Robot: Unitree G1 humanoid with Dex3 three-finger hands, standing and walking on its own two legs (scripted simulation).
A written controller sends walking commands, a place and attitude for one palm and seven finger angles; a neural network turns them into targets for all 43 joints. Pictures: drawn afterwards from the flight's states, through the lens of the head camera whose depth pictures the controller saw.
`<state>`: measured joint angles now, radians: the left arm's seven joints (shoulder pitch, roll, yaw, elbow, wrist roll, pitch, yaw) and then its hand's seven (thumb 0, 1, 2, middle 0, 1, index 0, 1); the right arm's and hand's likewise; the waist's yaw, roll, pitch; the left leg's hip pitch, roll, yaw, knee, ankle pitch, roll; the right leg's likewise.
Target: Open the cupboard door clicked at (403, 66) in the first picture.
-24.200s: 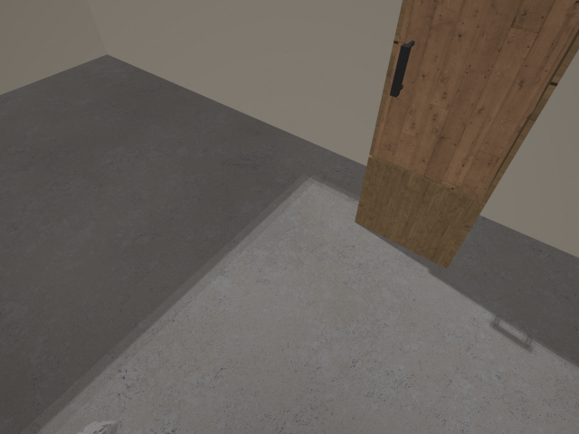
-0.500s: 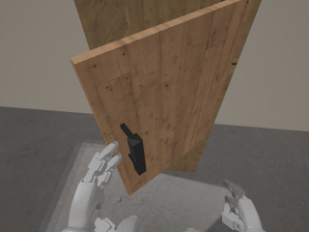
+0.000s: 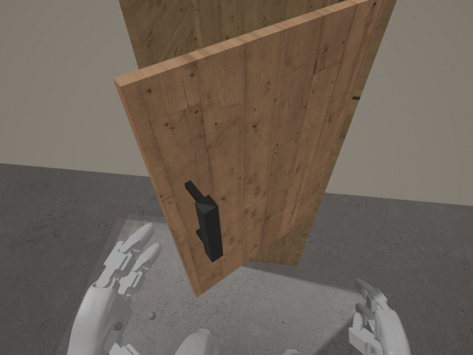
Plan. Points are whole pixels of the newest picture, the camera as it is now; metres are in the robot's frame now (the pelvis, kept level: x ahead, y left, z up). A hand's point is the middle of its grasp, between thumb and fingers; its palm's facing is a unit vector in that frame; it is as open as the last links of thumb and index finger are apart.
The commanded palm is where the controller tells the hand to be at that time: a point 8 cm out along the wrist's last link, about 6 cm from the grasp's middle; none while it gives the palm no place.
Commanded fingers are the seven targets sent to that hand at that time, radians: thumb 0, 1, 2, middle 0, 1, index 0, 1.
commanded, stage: draw the hand back to the body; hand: left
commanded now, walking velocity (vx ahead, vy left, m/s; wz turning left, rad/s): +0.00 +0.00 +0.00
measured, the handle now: (203, 222) +0.30 +0.08 +0.09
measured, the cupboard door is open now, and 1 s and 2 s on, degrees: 43 43 43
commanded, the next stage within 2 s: step back with the hand held close in 1.56 s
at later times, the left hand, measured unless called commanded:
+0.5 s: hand (99, 291) +0.18 +0.17 +0.15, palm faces -0.05 -0.99 -0.09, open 16.2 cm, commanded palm +0.14 +0.24 +0.17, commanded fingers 0.00 -0.25 0.41 -0.16 -0.30 -0.16 -0.30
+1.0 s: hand (19, 225) +0.22 +0.25 +0.21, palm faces +0.35 -0.85 -0.39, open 11.3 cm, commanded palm +0.17 +0.30 +0.23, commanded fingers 0.00 0.62 0.78 -0.19 -0.30 -0.19 -0.30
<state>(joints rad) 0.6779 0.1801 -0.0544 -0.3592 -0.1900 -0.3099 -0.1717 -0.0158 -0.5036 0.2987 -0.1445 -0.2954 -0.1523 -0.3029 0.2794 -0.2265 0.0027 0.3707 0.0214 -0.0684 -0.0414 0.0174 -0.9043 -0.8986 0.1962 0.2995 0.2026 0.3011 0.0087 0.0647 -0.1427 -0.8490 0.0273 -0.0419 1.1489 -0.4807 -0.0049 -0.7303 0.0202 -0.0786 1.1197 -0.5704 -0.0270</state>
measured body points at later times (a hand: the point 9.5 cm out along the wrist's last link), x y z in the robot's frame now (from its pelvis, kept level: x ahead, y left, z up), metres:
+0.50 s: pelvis +0.01 +0.01 +0.03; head +0.01 +0.00 +0.48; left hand +0.17 +0.23 +0.15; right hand +0.20 -0.21 -0.02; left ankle +0.05 +0.12 -0.65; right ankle +0.00 -0.11 -0.65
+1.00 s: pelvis +0.04 +0.02 +0.08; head +0.02 +0.00 +0.53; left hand +0.20 +0.30 +0.23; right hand +0.23 -0.19 +0.01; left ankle +0.05 +0.12 -0.65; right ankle +0.00 -0.11 -0.65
